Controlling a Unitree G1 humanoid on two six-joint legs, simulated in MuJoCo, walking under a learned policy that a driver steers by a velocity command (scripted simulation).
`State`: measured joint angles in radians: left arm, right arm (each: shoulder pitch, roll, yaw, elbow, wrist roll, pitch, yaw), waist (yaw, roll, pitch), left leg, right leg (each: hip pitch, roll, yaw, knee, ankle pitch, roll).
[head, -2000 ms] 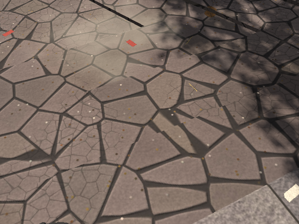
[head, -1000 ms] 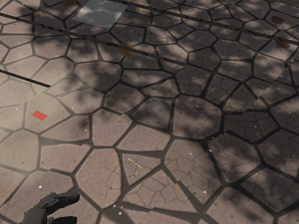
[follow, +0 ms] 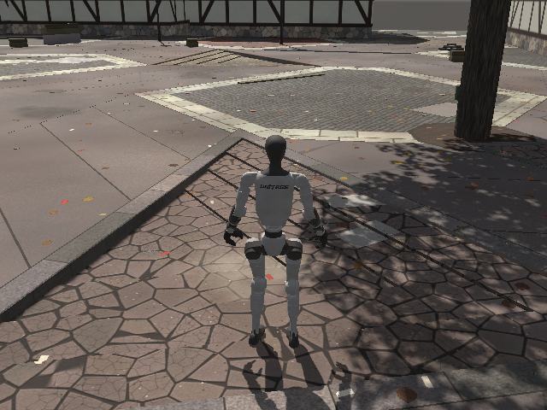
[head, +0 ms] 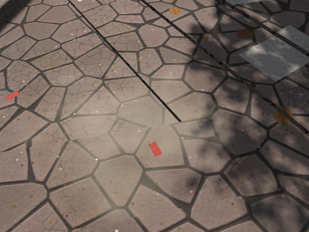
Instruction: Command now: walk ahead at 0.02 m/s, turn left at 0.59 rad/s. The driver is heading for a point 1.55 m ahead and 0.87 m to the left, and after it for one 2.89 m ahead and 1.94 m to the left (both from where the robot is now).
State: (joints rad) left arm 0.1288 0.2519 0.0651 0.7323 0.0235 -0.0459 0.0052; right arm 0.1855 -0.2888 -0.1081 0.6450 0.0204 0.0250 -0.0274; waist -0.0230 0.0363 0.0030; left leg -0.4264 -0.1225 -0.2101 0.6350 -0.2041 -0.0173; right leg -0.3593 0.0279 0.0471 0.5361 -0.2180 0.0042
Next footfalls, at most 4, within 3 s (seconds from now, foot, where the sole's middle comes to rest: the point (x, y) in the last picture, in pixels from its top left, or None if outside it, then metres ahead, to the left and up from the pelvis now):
0.34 left None -0.01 0.13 -0.77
0.76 right None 0.04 -0.10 -0.77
1.14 left None -0.13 0.11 -0.77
1.42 right None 0.00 -0.10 -0.77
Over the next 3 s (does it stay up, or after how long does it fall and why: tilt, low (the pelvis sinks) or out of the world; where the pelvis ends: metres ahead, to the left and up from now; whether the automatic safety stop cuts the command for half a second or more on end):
stays up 0.13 0.10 -0.02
